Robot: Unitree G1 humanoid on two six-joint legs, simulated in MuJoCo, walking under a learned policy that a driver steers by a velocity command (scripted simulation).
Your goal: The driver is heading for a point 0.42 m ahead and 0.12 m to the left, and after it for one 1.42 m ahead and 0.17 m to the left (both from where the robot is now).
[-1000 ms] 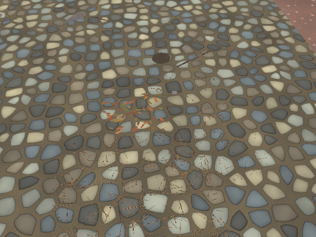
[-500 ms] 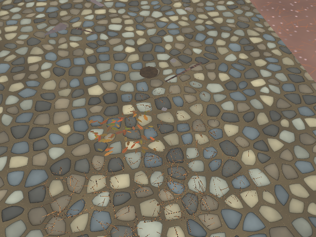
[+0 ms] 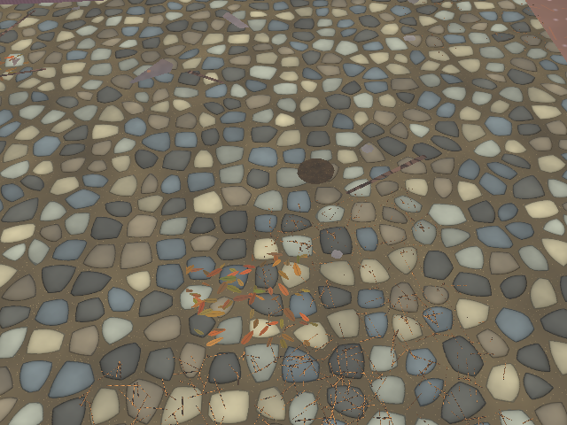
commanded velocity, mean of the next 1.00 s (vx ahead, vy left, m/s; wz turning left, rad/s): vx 0.50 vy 0.00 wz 0.17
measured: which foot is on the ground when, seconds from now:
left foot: up 0.00-0.32, down 0.34-0.88, up 0.90-1.00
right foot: down 0.00-0.36, up 0.38-0.86, down 0.88-1.00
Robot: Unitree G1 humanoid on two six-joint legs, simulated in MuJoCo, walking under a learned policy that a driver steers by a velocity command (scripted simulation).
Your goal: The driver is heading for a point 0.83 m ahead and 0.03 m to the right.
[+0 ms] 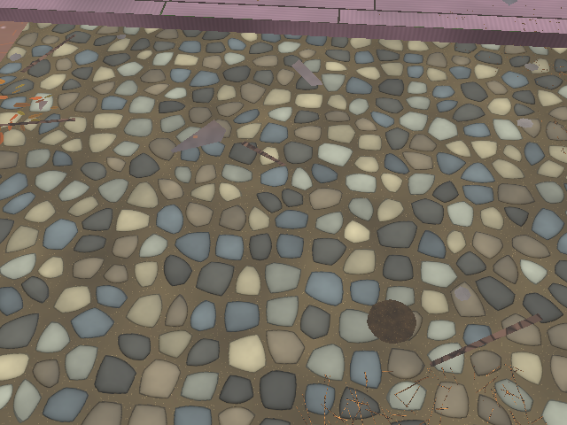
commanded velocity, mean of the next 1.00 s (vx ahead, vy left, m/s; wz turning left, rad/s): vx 0.50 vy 0.00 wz -0.17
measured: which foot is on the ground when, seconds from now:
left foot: up 0.00-0.34, down 0.36-0.90, up 0.92-1.00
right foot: down 0.00-0.38, up 0.40-0.86, down 0.88-1.00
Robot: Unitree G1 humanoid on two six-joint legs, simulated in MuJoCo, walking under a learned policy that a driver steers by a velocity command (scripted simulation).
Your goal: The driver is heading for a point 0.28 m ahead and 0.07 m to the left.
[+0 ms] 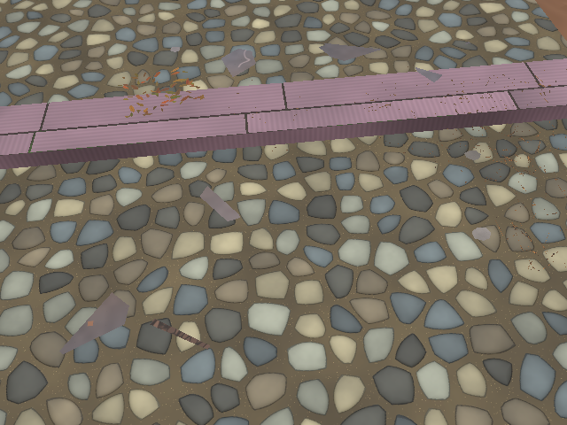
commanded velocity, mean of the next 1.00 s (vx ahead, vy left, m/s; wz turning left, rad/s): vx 0.17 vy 0.00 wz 0.09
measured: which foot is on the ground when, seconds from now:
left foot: up 0.00-0.32, down 0.34-1.00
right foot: down 0.00-0.36, up 0.38-0.62, down 0.64-1.00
